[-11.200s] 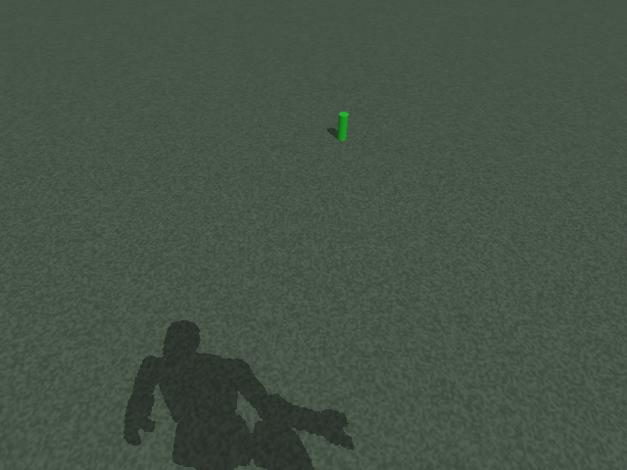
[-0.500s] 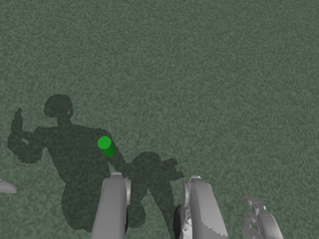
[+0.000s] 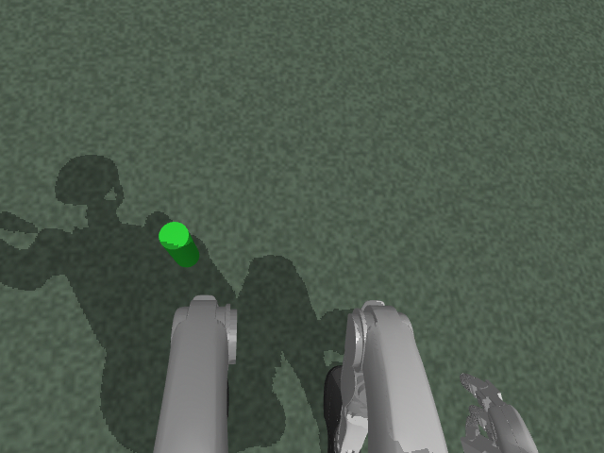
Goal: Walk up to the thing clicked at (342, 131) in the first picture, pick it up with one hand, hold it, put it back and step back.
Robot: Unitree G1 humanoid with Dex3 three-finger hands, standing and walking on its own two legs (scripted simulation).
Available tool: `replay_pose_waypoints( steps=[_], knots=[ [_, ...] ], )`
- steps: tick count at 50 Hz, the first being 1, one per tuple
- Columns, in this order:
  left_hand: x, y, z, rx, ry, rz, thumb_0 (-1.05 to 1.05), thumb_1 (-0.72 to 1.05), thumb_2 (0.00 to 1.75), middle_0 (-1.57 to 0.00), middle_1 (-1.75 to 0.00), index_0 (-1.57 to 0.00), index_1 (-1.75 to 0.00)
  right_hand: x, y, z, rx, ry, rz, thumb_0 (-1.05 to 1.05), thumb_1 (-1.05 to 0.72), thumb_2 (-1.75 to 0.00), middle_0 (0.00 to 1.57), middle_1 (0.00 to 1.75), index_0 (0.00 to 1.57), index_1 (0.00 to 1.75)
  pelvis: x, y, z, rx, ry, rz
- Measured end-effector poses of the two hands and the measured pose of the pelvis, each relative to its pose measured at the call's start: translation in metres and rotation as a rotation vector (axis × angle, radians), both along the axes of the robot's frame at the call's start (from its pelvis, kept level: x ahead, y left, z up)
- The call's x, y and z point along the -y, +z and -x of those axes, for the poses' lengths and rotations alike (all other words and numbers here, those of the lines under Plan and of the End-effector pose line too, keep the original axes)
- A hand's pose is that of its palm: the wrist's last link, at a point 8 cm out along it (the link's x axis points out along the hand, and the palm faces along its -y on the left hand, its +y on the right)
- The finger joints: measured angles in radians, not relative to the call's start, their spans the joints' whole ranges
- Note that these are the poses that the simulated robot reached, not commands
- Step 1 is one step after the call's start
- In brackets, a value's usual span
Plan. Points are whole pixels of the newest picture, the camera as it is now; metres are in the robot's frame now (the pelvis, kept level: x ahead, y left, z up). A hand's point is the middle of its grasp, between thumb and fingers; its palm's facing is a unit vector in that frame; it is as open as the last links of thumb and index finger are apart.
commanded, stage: go down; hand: left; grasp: from the side
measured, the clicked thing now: (181, 246) +0.45 +0.23 -0.35
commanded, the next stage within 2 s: approach in 0.78 s
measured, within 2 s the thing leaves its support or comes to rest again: neither
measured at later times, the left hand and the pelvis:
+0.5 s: hand out of the picture +0.37 +0.41 -0.04, palm faces +0.20 -0.97 -0.10, open 17.5 cm; pelvis +0.00 +0.01 -0.04, yaw -1 degrees
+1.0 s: hand out of the picture +0.38 +0.42 -0.05, palm faces +0.20 -0.98 -0.07, open 17.4 cm; pelvis -0.01 +0.01 -0.06, yaw -1 degrees
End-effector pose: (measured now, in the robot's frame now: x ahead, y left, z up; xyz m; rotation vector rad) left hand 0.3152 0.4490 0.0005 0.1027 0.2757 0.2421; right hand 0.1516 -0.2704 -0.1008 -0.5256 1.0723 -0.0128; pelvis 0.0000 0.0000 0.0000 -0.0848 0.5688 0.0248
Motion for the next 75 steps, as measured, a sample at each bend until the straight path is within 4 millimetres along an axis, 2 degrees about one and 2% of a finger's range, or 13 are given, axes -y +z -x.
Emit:
replay_pose_waypoints(
  steps=[12, 28, 45, 50, 53, 56, 68, 75],
  knots=[
    [-0.005, -0.019, -0.018, 0.046, -0.035, 0.013, -0.01, -0.51, 0.06, -0.04, -0.05, -0.03, -0.06, -0.002, -0.021, 0.009, -0.021, 0.002, 0.011, 0.01, -0.91, -0.91, 0.20, 0.30, 0.20, 0.30, -0.003, -0.025, 0.002, 0.005, -0.005, 0.014],
    [-0.011, -0.031, -0.022, 0.083, -0.032, 0.020, -0.01, -0.51, 0.06, -0.04, -0.04, -0.03, -0.06, -0.005, -0.038, 0.012, -0.048, 0.012, 0.011, 0.01, -0.92, -0.91, 0.20, 0.30, 0.20, 0.30, -0.006, -0.042, 0.003, 0.007, -0.005, 0.018],
    [-0.015, -0.033, -0.031, 0.117, -0.040, 0.022, -0.01, -0.49, 0.07, -0.04, -0.04, -0.02, -0.06, -0.004, -0.043, 0.014, -0.049, 0.012, 0.021, 0.00, -0.92, -0.91, 0.20, 0.30, 0.20, 0.30, -0.009, -0.050, 0.004, 0.015, -0.005, 0.026],
    [-0.015, -0.042, -0.032, 0.136, -0.036, 0.033, -0.01, -0.52, 0.06, -0.05, -0.05, -0.03, -0.07, -0.002, -0.048, 0.018, -0.060, 0.020, 0.024, 0.00, -0.92, -0.91, 0.20, 0.30, 0.20, 0.30, -0.008, -0.056, 0.005, 0.021, -0.008, 0.025],
    [-0.012, -0.056, -0.032, 0.154, -0.037, 0.047, -0.01, -0.54, 0.05, -0.06, -0.05, -0.04, -0.08, -0.002, -0.053, 0.019, -0.064, 0.037, 0.028, 0.00, -0.92, -0.91, 0.20, 0.30, 0.20, 0.30, -0.007, -0.063, 0.006, 0.028, -0.013, 0.027],
    [-0.004, -0.081, -0.034, 0.166, -0.044, 0.069, -0.01, -0.55, 0.03, -0.06, -0.06, -0.04, -0.08, -0.001, -0.058, 0.018, -0.064, 0.067, 0.037, 0.01, -0.91, -0.91, 0.20, 0.30, 0.20, 0.30, -0.006, -0.073, 0.007, 0.042, -0.020, 0.031],
    [0.046, -0.218, -0.055, 0.151, -0.108, 0.163, -0.01, -0.53, 0.04, -0.06, -0.07, -0.04, -0.09, -0.009, -0.072, 0.002, -0.092, 0.223, 0.152, 0.00, -0.91, -0.91, 0.20, 0.30, 0.20, 0.30, -0.010, -0.118, 0.009, 0.148, -0.055, 0.085],
    [0.071, -0.259, -0.065, 0.148, -0.172, 0.143, -0.01, -0.53, 0.06, -0.06, -0.08, -0.04, -0.10, -0.018, -0.077, 0.002, -0.163, 0.285, 0.207, 0.00, -0.92, -0.91, 0.20, 0.30, 0.20, 0.30, -0.017, -0.130, 0.009, 0.192, -0.065, 0.124]
  ],
)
